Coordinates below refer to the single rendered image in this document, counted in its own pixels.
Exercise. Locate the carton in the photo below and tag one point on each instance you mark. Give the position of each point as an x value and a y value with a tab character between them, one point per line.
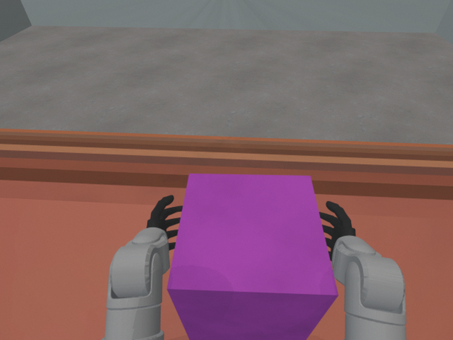
251	260

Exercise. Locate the right robot hand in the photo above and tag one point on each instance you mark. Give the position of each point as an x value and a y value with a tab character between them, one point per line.
342	225

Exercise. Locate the robot right forearm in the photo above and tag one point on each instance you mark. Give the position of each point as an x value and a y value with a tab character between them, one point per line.
375	301

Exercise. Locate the left robot hand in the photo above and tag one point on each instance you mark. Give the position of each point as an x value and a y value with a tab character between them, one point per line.
159	214

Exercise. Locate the robot left forearm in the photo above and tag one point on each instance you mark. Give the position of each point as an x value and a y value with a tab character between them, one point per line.
135	287

